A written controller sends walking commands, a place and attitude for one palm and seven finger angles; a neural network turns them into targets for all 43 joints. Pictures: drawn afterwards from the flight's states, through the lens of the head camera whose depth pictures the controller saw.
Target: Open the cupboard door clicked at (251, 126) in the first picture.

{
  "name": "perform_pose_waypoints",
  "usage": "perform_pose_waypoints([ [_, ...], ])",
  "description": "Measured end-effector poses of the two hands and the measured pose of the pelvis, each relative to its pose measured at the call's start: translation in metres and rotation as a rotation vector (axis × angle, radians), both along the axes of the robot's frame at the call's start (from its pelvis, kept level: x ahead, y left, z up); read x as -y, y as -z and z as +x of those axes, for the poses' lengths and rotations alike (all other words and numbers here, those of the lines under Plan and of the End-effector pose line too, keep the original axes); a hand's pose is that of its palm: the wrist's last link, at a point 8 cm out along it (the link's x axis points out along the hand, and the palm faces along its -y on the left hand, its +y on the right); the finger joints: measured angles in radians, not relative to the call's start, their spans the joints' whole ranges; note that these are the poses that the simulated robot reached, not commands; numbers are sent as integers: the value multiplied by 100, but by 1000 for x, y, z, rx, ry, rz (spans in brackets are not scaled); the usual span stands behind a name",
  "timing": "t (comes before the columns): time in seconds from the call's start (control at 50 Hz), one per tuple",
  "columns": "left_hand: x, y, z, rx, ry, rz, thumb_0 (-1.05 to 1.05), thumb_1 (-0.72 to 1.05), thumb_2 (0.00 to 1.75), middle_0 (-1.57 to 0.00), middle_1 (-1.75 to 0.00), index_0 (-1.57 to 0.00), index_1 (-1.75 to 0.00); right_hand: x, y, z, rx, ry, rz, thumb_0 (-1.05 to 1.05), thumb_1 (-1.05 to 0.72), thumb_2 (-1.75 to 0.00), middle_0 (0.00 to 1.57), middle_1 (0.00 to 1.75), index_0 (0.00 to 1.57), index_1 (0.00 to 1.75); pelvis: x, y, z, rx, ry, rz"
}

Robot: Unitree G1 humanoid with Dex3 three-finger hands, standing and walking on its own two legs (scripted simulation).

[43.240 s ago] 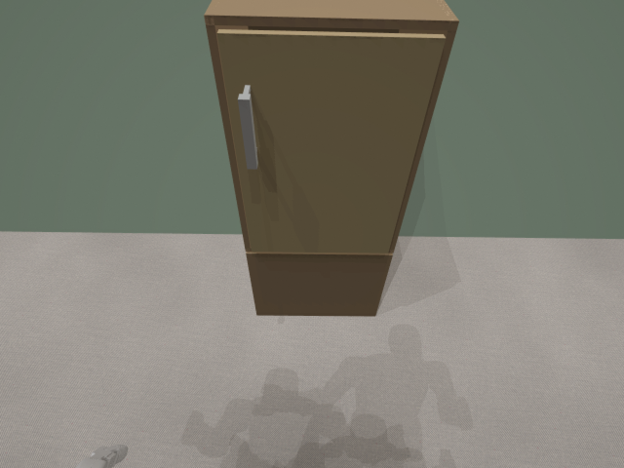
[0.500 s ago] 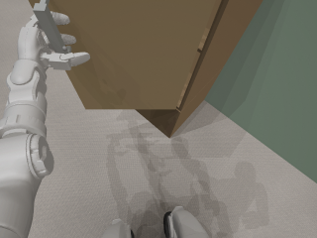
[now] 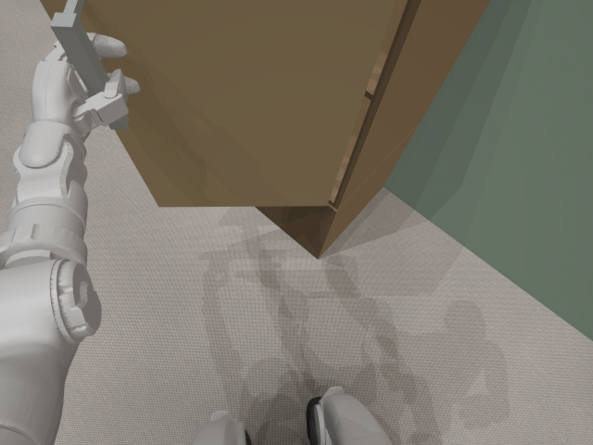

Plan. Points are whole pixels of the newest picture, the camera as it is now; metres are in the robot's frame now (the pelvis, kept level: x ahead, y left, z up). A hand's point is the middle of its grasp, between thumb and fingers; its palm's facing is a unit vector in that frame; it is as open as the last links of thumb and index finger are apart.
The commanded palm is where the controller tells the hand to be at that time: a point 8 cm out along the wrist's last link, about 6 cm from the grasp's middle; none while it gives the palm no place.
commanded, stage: pull the door open along its arc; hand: left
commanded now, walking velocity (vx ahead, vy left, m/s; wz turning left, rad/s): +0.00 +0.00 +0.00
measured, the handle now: (99, 68) +0.58 +0.19 +0.10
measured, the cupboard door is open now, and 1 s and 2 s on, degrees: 44 81 85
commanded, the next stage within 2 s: open thumb and fingers to let go in 1.10 s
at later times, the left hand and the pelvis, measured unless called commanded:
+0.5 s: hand (125, 164) +0.44 +0.15 +0.09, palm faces -0.09 -1.00 -0.01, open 5.7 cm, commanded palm +0.39 +0.22 +0.10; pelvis +0.01 +0.00 +0.02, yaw -2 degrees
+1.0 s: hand (196, 259) +0.32 +0.07 +0.10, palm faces +0.31 -0.95 +0.01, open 6.0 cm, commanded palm +0.26 +0.13 +0.10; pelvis +0.00 -0.03 +0.03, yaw +1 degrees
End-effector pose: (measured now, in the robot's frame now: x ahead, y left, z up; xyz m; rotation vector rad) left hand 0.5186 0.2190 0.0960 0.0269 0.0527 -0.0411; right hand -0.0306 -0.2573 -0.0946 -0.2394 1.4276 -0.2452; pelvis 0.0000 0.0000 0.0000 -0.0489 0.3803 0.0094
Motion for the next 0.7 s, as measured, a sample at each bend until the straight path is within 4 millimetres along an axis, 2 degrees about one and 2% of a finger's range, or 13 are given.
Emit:
perform_pose_waypoints([
  [0.18, 0, 0, -5, 7, 16, -12, 1, 78, 82, -39, -135, -40, -135, 6, -4, 8, 34, 18, -10, 0, -90, -90, 20, 30, 20, 30, 4, -3, 4, 11, 17, 4],
  [0.32, 2, 1, -30, 24, 23, -10, 2, 78, 80, -39, -135, -38, -135, 7, -5, 27, 102, 26, 9, 0, -90, -90, 20, 30, 20, 30, 4, -9, 10, 33, 33, 12],
  [0.4, 6, 1, -54, 32, 34, -10, 2, 76, 78, -39, -135, -38, -135, 5, -6, 48, 172, 19, 30, 0, -90, -90, 20, 29, 20, 30, 3, -14, 14, 55, 40, 19],
  [0.5, 14, 1, -94, 45, 48, -21, 2, 73, 75, -39, -135, -37, -135, 1, -10, 84, 294, -11, 59, 0, -90, -90, 20, 29, 20, 30, 3, -18, 15, 89, 47, 27],
  [0.6, 32, 3, -141, 70, -116, -89, 3, 70, 72, -39, -135, -38, -135, -7, -14, 125, 422, -65, 101, 1, -90, -90, 20, 29, 20, 30, 2, -21, 11, 134, 43, 30],
  [0.7, 52, 0, -176, 72, -193, -23, 2, 69, 72, -39, -135, -38, -134, -17, -19, 158, 510, -129, 134, 1, -90, -90, 20, 29, 20, 30, 7, -23, 6, 181, 31, 40],
])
